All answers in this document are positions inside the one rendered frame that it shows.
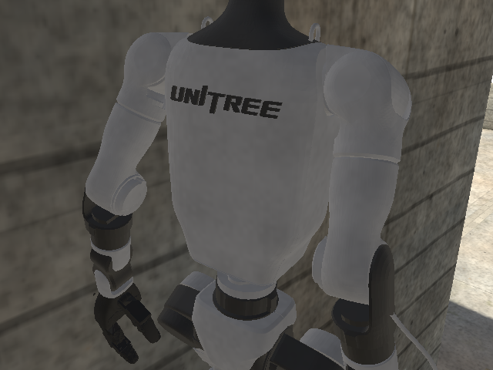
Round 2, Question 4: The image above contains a robot torso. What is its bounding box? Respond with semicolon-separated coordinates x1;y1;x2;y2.
165;16;340;370

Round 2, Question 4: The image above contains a robot right forearm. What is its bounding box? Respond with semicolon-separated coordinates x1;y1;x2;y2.
331;244;399;370

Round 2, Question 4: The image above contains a right robot upper arm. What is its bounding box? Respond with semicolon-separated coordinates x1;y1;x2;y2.
312;44;412;305

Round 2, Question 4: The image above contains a left robot hand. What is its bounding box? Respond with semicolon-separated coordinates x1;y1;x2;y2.
93;283;161;364

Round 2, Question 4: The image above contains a robot left forearm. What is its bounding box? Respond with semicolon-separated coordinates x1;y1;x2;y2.
82;188;133;298

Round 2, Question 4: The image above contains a left robot upper arm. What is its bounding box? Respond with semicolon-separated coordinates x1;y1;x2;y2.
86;32;193;216

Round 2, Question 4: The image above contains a robot head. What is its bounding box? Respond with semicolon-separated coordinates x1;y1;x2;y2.
187;0;318;50

